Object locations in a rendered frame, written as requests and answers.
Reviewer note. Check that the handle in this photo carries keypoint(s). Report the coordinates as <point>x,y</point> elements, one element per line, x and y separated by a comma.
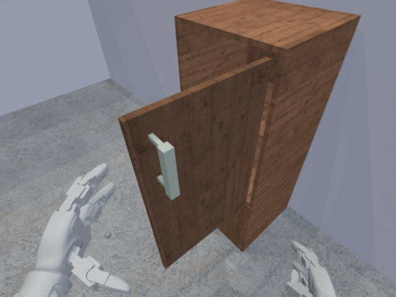
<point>169,177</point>

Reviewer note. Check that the cupboard door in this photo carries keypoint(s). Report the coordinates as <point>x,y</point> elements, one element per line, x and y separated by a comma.
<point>214,128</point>

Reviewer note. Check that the robot left forearm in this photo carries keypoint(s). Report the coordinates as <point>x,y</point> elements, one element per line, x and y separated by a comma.
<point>45,283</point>

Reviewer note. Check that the left robot hand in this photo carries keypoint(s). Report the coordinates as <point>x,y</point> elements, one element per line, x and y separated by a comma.
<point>57,249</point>

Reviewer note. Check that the right robot hand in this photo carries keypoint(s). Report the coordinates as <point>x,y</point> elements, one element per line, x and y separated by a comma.
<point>315,281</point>

